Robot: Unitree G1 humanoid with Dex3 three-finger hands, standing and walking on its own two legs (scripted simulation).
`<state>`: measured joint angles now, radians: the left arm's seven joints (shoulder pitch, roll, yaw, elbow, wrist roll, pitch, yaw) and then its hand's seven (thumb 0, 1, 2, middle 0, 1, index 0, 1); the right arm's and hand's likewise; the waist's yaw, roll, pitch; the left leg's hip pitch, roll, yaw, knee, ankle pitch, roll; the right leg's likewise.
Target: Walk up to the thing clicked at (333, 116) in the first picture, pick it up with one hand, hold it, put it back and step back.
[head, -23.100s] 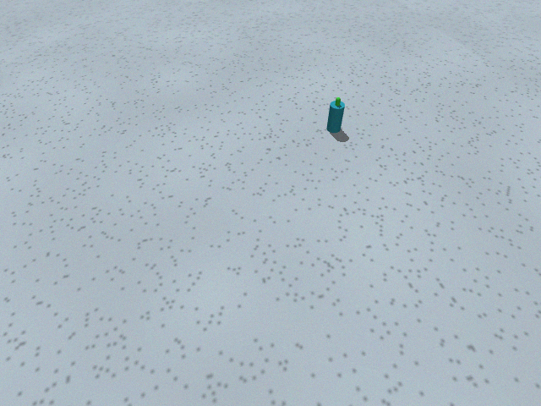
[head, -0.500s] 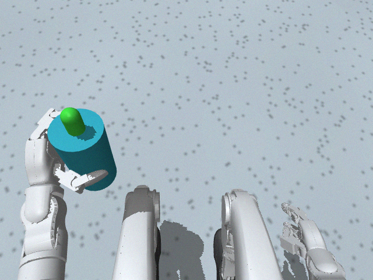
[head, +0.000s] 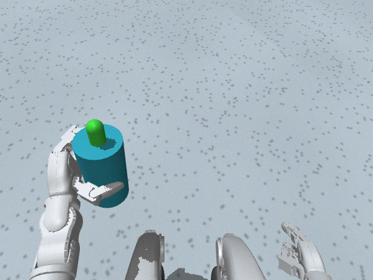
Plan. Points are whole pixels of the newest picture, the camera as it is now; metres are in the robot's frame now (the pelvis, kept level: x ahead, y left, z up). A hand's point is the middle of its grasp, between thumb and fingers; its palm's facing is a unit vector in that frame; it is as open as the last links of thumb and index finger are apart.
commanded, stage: lift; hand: left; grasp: from the side
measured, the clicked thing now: (103, 162) +0.34 +0.18 +0.05
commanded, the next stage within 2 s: hold in 1.20 s
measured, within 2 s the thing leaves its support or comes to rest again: neither
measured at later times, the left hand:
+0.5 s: hand (97, 147) +0.34 +0.17 +0.11, palm faces +0.13 -0.99 -0.04, open 11.9 cm
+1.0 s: hand (98, 132) +0.35 +0.17 +0.14, palm faces +0.14 -0.99 -0.02, open 11.9 cm
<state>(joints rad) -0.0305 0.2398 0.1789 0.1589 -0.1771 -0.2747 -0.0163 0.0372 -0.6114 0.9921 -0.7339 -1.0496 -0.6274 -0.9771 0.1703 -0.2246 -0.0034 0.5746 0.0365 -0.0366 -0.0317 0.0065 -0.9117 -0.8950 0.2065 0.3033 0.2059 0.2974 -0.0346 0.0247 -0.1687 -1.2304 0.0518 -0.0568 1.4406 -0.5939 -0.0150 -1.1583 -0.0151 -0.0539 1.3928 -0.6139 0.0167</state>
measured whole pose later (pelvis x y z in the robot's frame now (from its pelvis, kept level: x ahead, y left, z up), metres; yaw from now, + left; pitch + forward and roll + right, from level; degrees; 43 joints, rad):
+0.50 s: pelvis +0.01 -0.01 +0.07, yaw +1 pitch +14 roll -2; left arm -0.05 0.20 0.14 0.28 -0.16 -0.33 -0.02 0.03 -0.61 0.98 -0.75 -1.03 -0.64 -0.96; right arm 0.22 -0.21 0.01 0.61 0.01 -0.03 -0.02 0.01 -0.92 -0.90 0.21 0.30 0.20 0.30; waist -0.03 0.02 -0.10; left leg -0.88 0.05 -0.03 1.12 -0.49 -0.02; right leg -0.82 -0.01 -0.04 1.09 -0.51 0.01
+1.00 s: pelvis +0.03 -0.01 +0.09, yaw +1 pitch +10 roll -1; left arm -0.06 0.18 0.13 0.33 -0.15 -0.34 -0.01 0.03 -0.61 0.98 -0.74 -1.04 -0.64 -0.97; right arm 0.22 -0.22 0.00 0.62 0.01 -0.01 -0.01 0.01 -0.91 -0.90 0.20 0.30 0.20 0.30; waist -0.03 0.01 -0.06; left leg -0.70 0.05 -0.02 0.97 -0.45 -0.02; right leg -0.64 -0.01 -0.04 0.94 -0.47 0.01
